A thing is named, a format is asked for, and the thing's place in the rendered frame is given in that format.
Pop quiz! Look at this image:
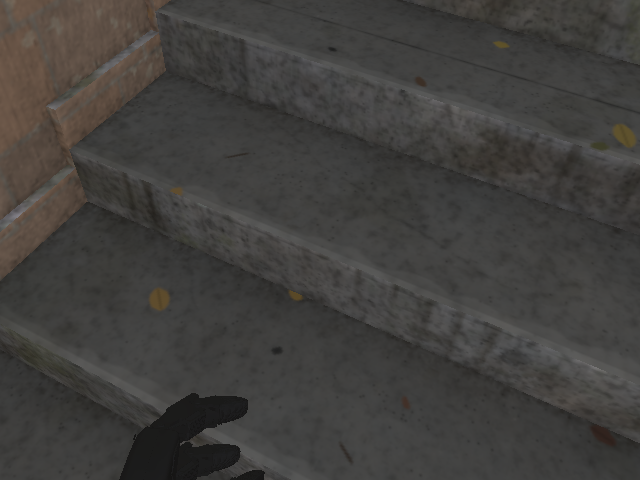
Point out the robot left hand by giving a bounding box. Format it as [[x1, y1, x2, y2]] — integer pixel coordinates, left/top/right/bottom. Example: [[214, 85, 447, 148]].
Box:
[[119, 393, 265, 480]]

